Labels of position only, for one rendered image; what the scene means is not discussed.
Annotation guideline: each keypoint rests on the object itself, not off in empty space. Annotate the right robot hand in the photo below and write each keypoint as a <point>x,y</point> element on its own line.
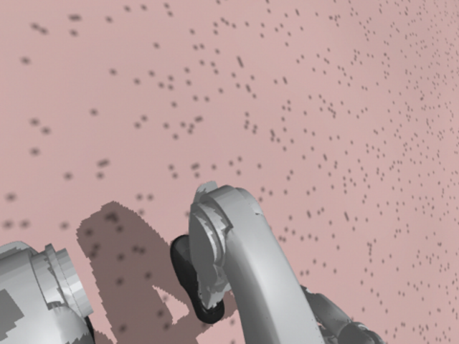
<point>332,318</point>

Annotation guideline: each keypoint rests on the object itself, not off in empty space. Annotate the right robot arm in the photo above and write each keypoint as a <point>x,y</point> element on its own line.
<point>358,333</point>

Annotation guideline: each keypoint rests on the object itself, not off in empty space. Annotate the right robot foot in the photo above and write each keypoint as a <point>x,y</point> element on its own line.
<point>187,276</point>

